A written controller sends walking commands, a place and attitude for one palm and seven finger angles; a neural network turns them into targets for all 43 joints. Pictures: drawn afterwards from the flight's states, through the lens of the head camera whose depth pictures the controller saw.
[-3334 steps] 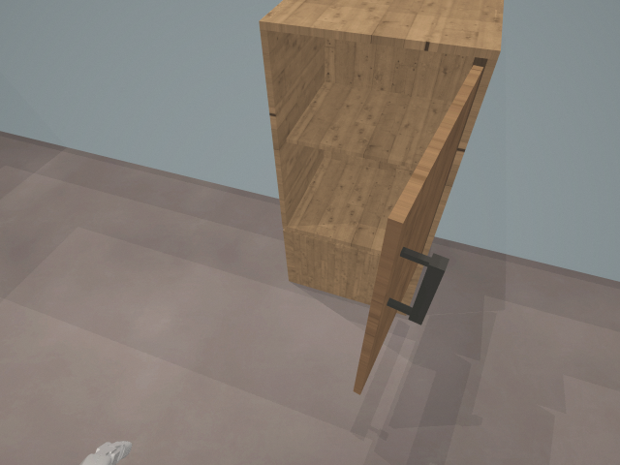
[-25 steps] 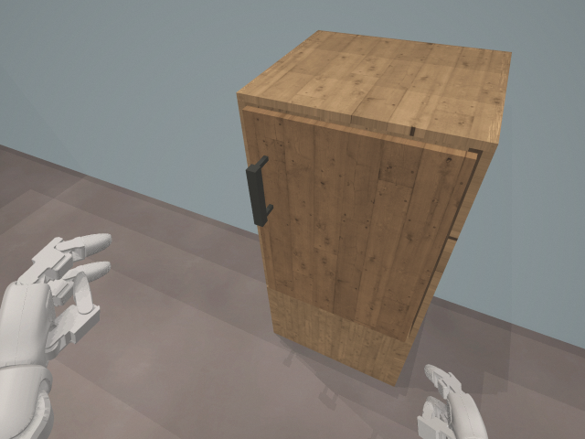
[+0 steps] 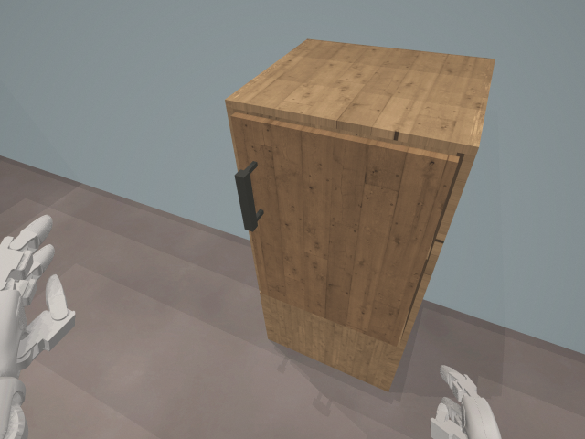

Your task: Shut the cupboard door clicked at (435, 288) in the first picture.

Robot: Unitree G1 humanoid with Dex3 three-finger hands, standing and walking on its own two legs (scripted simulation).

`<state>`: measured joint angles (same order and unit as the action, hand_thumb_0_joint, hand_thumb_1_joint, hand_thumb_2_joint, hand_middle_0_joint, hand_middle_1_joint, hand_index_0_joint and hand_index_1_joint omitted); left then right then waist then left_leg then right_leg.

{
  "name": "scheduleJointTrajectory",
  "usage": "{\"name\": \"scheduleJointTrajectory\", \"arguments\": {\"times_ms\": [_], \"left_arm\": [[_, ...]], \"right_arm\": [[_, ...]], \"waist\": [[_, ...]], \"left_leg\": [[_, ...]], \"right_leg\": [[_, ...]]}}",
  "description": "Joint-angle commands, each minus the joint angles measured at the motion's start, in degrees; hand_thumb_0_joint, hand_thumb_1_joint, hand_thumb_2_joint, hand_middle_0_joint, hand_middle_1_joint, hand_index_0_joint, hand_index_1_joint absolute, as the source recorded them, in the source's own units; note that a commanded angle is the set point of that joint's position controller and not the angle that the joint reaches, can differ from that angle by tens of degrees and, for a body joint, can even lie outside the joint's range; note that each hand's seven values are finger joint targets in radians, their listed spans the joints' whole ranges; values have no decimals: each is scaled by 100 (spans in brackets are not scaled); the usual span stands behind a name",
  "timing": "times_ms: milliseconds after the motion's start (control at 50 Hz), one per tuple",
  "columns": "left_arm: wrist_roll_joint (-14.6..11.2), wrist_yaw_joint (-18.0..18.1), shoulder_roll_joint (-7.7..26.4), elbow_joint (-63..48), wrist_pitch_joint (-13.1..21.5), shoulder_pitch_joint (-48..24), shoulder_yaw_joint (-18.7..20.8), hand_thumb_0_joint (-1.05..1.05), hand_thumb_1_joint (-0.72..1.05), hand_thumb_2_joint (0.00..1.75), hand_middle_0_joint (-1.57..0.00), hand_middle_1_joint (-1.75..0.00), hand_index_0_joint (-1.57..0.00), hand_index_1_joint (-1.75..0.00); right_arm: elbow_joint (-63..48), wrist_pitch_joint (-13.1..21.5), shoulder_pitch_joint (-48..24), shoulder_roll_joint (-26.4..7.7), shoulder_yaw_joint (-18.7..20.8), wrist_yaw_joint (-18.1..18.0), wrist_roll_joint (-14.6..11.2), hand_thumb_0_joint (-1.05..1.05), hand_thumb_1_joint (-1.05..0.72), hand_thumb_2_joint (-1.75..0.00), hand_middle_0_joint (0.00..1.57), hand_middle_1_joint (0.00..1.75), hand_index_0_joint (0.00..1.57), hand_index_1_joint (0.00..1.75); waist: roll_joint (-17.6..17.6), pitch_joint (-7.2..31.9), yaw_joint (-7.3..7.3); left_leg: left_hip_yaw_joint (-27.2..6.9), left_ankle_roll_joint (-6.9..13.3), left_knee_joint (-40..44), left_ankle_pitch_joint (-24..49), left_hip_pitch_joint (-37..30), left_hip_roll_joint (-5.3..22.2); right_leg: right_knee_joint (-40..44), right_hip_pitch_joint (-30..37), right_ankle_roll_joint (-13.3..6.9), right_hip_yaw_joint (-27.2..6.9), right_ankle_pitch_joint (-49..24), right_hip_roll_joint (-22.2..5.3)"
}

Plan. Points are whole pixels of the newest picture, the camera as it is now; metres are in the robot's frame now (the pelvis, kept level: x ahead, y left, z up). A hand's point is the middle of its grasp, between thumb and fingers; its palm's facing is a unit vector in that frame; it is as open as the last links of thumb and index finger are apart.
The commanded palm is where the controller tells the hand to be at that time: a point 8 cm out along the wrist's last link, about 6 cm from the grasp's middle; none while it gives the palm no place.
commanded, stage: step back with the hand held close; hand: left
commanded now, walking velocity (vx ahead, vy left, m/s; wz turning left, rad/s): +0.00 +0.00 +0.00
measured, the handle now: (251, 196) +0.60 +0.16 -0.01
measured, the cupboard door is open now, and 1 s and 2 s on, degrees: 0 0 0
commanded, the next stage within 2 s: stop stepping back and stand still in 1.46 s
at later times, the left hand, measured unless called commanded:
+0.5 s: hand (39, 330) +0.17 +0.28 +0.16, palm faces +0.36 -0.79 -0.50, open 7.4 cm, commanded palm +0.11 +0.32 +0.18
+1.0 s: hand out of the picture +0.08 +0.28 +0.16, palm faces +0.47 -0.78 -0.43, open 7.4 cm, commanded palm +0.02 +0.33 +0.18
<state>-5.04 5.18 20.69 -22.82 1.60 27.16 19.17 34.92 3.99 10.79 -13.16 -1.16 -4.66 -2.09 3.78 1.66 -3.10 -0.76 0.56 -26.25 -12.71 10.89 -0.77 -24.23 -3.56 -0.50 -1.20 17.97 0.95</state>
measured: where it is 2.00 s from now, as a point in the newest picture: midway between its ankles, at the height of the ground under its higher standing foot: outside the picture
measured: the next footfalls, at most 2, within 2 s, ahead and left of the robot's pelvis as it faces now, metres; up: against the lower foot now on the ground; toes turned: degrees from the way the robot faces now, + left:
right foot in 1.30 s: -0.20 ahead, -0.10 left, +0.00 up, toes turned +3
left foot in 1.72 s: -0.09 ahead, +0.14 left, +0.00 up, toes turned -1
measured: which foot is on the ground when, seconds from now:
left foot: down 0.00-1.00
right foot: down 0.00-1.00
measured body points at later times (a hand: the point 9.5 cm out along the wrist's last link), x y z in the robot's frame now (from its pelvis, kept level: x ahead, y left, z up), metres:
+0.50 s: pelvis -0.03 +0.02 +0.00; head -0.03 +0.01 +0.45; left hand +0.15 +0.32 +0.18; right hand +0.15 -0.22 -0.09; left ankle +0.02 +0.11 -0.74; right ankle -0.05 -0.11 -0.74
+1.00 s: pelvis -0.11 +0.02 -0.02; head -0.11 +0.03 +0.43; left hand +0.05 +0.32 +0.19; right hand +0.05 -0.22 -0.10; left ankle +0.01 +0.12 -0.73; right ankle -0.05 -0.11 -0.74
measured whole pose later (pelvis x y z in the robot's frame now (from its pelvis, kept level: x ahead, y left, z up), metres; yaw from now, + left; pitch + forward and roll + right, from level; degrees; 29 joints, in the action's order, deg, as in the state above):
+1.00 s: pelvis -0.11 +0.02 -0.02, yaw +2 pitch +0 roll -2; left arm -2.3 9.4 23.3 -29.4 12.7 29.9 23.3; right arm 34.7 2.2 13.4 -13.0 0.4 -4.2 -0.4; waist 1.1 0.4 -0.1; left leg -0.6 0.8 -37.3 -17.2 29.1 -0.2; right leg -33.1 -20.6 0.9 0.3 12.7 1.0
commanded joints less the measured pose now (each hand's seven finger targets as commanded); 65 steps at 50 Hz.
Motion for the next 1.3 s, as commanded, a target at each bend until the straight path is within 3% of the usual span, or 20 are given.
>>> {"name": "scheduleJointTrajectory", "arguments": {"times_ms": [0, 40, 60, 120, 180, 260, 340, 460, 600, 740, 800, 900, 960, 1000, 1040, 1080, 1100, 1140, 1220, 1280], "left_arm": [[-46, 99, 1136, -953, 369, -408, 826, 0, 90, 90, -20, -30, -20, -30], [-47, 85, 1054, -1056, 391, -495, 717, 0, 90, 90, -20, -30, -20, -30], [21, 133, 1663, -1331, 641, -930, 1287, 0, 90, 90, -20, -30, -20, -30], [30, 99, 1308, -931, 844, -310, 960, 0, 90, 90, -20, -30, -20, -30], [33, 132, 1268, -1080, 900, -120, 908, 0, 90, 90, -20, -30, -20, -30], [13, 186, 1422, -1227, 895, -3, 1052, 0, 90, 90, -20, -30, -20, -30], [-14, 230, 1491, -1173, 895, 170, 1152, 0, 90, 90, -20, -30, -20, -30], [-13, 285, 1489, -1367, 957, 368, 1147, 0, 90, 90, -20, -30, -20, -30], [127, 359, 1586, -1471, 1214, 187, 1378, 0, 90, 90, -20, -30, -20, -30], [256, 396, 1341, -1699, 1413, -64, 1207, 0, 90, 90, -20, -30, -20, -30], [289, 431, 1513, -1781, 1453, -154, 1389, 0, 90, 90, -20, -30, -20, -30], [206, 549, 1614, -1732, 1455, -135, 1354, 0, 90, 90, -20, -30, -20, -30], [208, 633, 1559, -1596, 1421, -202, 1191, 0, 90, 90, -20, -30, -20, -30], [190, 674, 1711, -1596, 1411, -147, 1352, 0, 90, 90, -20, -30, -20, -30], [182, 639, 1640, -1800, 1486, -57, 1315, 0, 90, 90, -20, -30, -20, -30], [248, 603, 1585, -1772, 1573, 54, 1544, 0, 90, 90, -20, -30, -20, -30], [240, 560, 1717, -1906, 1617, -40, 1672, 0, 90, 90, -20, -30, -20, -30], [217, 467, 1655, -2080, 1704, 18, 1680, 0, 90, 90, -20, -30, -20, -30], [6, 387, 1386, -2002, 1682, 557, 1421, 0, 90, 90, -20, -30, -20, -30], [26, 396, 1592, -1924, 1802, 134, 1426, 0, 90, 90, -20, -30, -20, -30]], "right_arm": [[-923, 322, -844, -533, 187, -44, 33, 0, -90, -90, 20, 30, 20, 30], [-944, 299, -822, -522, 177, -38, 26, 0, -90, -90, 20, 30, 20, 30], [-1039, 191, -719, -651, 227, -28, 29, 0, -90, -90, 20, 30, 20, 30], [-928, 7, -739, -586, 256, -37, 75, 0, -90, -90, 20, 30, 20, 30], [-1003, -138, -698, -638, 320, -53, 54, 0, -90, -90, 20, 30, 20, 30], [-1111, -294, -684, -672, 350, -97, 40, 0, -90, -90, 20, 30, 20, 30], [-1192, -416, -672, -670, 374, -112, 22, 0, -90, -90, 20, 30, 20, 30], [-1274, -411, -642, -725, 390, -94, 12, 0, -90, -90, 20, 30, 20, 30], [-1278, -194, -573, -843, 415, -140, 64, 0, -90, -90, 20, 30, 20, 30], [-1187, 98, -383, -833, 423, -117, 113, 0, -90, -90, 20, 30, 20, 30], [-1120, 199, -353, -854, 455, -112, 158, 0, -90, -90, 20, 30, 20, 30], [-885, 176, -186, -679, 444, -20, 231, 0, -90, -90, 20, 30, 20, 30], [-801, 89, -194, -548, 393, -4, 188, 0, -90, -90, 20, 30, 20, 30], [-783, 58, -249, -618, 421, -40, 180, 0, -90, -90, 20, 30, 20, 30], [-896, 88, -334, -649, 375, -77, 146, 0, -90, -90, 20, 30, 20, 30], [-1011, 208, -505, -819, 412, -126, 137, 0, -90, -90, 20, 30, 20, 30], [-1024, 262, -571, -780, 467, -138, 161, 0, -90, -90, 20, 30, 20, 30], [-916, 400, -482, -702, 525, -37, 218, 0, -90, -90, 20, 30, 20, 30], [-753, 567, -384, -575, 452, 91, 227, 0, -90, -90, 20, 30, 20, 30], [-515, 510, -201, -519, 400, 96, 294, 0, -90, -90, 20, 30, 20, 30]], "waist": [[-177, 85, -67], [-220, 187, -30], [-187, 94, 158], [-444, 367, 221], [-60, 660, 246], [-159, 857, 245], [-313, 912, 239], [-63, 802, 253], [309, 414, 274], [468, 364, 320], [384, 359, 309], [-610, 278, 391], [-1033, 278, 438], [-727, 262, 456], [-101, 172, 448], [1204, 264, 338], [1321, 424, 275], [859, 734, 276], [1049, 803, 290], [38, 751, 381]], "left_leg": [[132, 157, 264, 909, -525, 111], [125, 163, 265, 926, -567, 108], [11, 279, -152, 743, -312, 193], [24, 236, -403, 1108, -226, 165], [-23, 221, -254, 1788, -358, 277], [-123, 216, -127, 2459, -370, 394], [-170, 201, 21, 2304, -138, 456], [-287, 223, 315, 1414, 438, 547], [-741, 446, 1026, -1649, 2257, 745], [-902, 493, 971, -2543, 2848, 836], [-832, 460, 758, -2639, 2839, 782], [-102, 36, -937, -1224, 1334, 182], [43, -55, -1416, -736, 929, 83], [-69, -11, -1049, -684, 793, 148], [-672, 156, 79, -1373, 1292, 556], [-1900, 648, 1843, -3514, 3372, 1572], [-2154, 738, 1969, -3329, 3476, 1815], [-1721, 662, 1558, -2580, 2720, 1735], [-886, 211, 1275, -1701, 1529, 1414], [-169, -194, 100, -579, 480, 994]], "right_leg": [[549, -729, 61, 160, -1383, -48], [486, -680, 64, 164, -1386, -72], [760, -1060, 81, -253, -1678, -438], [516, -967, 77, -199, -2649, -672], [232, -901, 94, -68, -2572, -562], [23, -775, 130, 54, -2613, -389], [-68, -676, 140, 49, -2411, -339], [-175, -624, 161, 26, -1714, -246], [-544, 95, 191, -57, -711, 3], [-914, 97, 144, -128, -144, 111], [-821, -94, 95, -265, 98, 81], [599, -2098, -370, -1310, 806, -919], [737, -2519, -470, -1180, 661, -1243], [601, -2618, -355, -887, 618, -1008], [-43, -2290, -57, -292, 1055, -383], [-2095, -261, 188, 131, 543, 504], [-2661, -14, 187, 114, 342, 578], [-2682, -344, 105, 47, 705, 547], [-925, -770, -41, 311, 1036, 417], [580, -1687, -382, -825, 442, -466]]}}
